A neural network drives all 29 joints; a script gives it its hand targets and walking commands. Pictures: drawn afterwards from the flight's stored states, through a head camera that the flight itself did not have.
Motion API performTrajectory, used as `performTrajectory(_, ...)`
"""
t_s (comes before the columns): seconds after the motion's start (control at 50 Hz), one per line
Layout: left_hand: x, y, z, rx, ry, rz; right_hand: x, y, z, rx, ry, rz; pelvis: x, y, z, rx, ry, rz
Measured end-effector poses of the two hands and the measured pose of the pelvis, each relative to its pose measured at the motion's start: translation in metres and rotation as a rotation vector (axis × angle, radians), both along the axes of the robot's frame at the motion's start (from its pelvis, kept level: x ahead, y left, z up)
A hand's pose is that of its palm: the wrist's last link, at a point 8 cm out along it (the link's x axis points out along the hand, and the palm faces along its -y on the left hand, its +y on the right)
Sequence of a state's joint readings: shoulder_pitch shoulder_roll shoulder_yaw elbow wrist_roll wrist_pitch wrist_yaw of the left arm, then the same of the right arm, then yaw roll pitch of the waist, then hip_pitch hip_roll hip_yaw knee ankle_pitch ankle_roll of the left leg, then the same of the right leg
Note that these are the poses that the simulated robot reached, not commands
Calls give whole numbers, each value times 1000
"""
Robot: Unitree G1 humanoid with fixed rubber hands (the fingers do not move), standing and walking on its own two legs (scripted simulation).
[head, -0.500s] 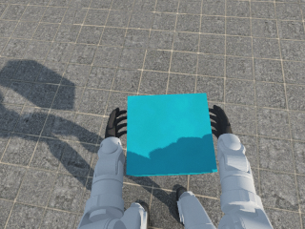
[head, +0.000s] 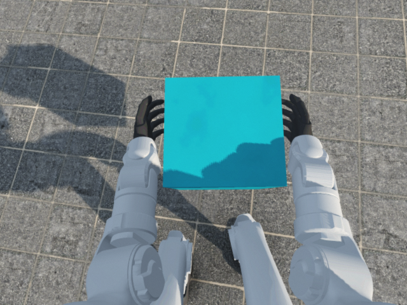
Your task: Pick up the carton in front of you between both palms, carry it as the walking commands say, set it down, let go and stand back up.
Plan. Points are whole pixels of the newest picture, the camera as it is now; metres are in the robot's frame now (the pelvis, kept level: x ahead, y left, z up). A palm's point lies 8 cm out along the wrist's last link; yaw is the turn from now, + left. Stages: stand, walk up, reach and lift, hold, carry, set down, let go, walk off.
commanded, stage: set down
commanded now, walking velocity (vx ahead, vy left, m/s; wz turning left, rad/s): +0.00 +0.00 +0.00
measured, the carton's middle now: (220, 143) +0.44 -0.07 -0.15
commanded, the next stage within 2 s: none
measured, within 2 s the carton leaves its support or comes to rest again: rests again in 1.54 s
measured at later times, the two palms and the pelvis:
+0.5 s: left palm (171, 142) +0.48 +0.06 -0.23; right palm (287, 148) +0.42 -0.24 -0.23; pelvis -0.02 +0.01 -0.12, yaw +2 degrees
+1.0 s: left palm (180, 146) +0.50 +0.05 -0.35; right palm (279, 153) +0.44 -0.25 -0.35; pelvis -0.03 +0.01 -0.20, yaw +3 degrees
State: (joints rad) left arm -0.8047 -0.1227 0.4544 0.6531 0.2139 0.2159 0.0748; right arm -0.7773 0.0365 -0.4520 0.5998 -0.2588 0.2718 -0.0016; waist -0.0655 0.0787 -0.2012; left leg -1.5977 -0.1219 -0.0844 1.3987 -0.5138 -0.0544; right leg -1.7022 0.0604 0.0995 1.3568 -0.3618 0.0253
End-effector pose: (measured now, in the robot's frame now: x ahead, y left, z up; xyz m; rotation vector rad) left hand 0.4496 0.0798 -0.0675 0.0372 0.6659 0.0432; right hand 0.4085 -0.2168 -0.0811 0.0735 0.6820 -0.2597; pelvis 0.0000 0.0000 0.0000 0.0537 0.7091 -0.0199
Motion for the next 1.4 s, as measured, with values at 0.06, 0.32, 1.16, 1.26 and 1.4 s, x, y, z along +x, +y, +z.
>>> performTrajectory(0.06, 5, -3, -19, 3, 3, -13, 2, -2, -19, -4, 4, -6, -3, 0, -16, 4, 23, 1)
performTrajectory(0.32, 23, -13, -105, -2, 20, -54, 9, -11, -101, -26, 25, -35, -16, 8, -79, 2, 86, 22)
performTrajectory(1.16, 56, -30, -287, 29, 89, -162, 25, -27, -273, -48, 118, -58, -34, 13, -200, -43, 66, 89)
performTrajectory(1.26, 55, -29, -291, 40, 105, -177, 19, -25, -281, -45, 139, -45, -35, 17, -200, -49, 62, 92)
performTrajectory(1.4, 55, -25, -301, 49, 118, -193, 17, -22, -293, -41, 158, -29, -35, 20, -202, -55, 44, 95)
